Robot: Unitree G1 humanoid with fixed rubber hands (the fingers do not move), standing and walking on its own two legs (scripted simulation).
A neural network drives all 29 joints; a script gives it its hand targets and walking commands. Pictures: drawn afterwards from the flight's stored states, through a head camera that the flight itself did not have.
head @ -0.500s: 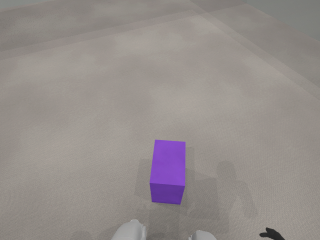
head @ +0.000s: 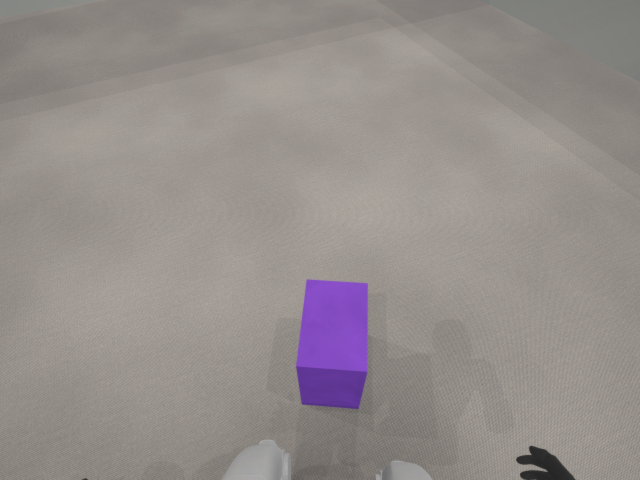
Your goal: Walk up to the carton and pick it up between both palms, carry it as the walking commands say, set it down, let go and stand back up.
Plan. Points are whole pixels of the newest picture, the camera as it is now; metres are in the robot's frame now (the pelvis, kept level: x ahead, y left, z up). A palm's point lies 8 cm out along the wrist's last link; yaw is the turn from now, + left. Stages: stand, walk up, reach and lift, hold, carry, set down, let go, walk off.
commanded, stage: walk up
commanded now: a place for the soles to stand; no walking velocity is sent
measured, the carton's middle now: (333, 346) +0.53 -0.03 -0.57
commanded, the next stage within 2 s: reach and lift in 1.22 s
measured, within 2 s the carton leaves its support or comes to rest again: neither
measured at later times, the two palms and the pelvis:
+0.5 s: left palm out of the picture +0.10 +0.30 -0.08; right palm out of the picture +0.13 -0.31 -0.09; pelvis +0.02 -0.01 +0.00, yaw -1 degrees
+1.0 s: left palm out of the picture +0.09 +0.30 -0.08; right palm out of the picture +0.12 -0.31 -0.09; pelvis +0.01 -0.01 +0.00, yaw -1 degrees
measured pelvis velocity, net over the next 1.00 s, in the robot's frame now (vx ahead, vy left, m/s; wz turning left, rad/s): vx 0.01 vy -0.01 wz -0.02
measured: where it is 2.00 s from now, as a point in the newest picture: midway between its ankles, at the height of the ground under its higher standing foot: outside the picture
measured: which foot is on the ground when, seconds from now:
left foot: down 0.00-1.00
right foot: down 0.00-1.00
